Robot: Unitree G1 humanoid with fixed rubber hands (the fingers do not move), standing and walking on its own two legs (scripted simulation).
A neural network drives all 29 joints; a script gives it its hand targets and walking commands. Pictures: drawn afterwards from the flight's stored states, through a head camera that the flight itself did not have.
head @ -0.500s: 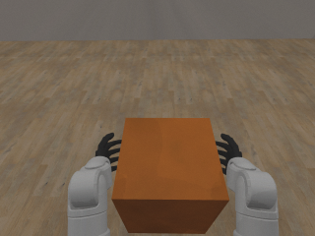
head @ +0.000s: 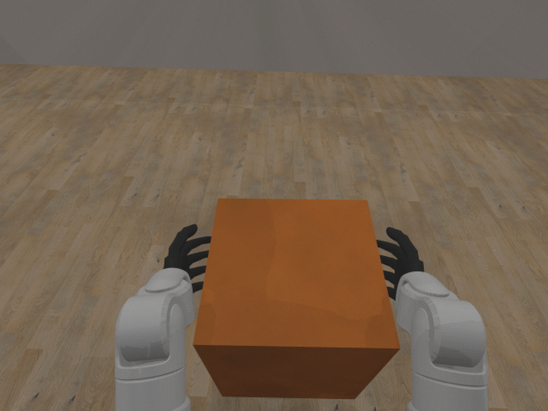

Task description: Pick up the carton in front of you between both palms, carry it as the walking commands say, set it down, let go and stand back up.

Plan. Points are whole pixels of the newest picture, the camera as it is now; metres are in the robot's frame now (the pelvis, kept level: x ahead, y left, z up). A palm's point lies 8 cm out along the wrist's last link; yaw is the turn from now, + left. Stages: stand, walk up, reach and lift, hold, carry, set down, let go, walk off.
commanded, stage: carry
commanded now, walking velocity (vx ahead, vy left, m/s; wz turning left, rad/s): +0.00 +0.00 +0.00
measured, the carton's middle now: (290, 304) +0.28 +0.00 +0.03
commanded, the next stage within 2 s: none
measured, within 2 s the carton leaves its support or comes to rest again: neither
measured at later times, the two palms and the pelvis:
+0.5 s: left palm (209, 181) +0.46 +0.14 +0.11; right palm (382, 189) +0.46 -0.16 +0.10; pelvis +0.19 -0.01 +0.01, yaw +1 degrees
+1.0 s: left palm (206, 200) +0.45 +0.15 +0.06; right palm (370, 202) +0.46 -0.14 +0.06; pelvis +0.20 +0.00 +0.01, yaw +2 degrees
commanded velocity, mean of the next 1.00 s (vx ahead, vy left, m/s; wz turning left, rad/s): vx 0.00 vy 0.00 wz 0.00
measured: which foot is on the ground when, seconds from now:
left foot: down 0.00-1.00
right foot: down 0.00-0.00, up 0.02-0.28, down 0.30-1.00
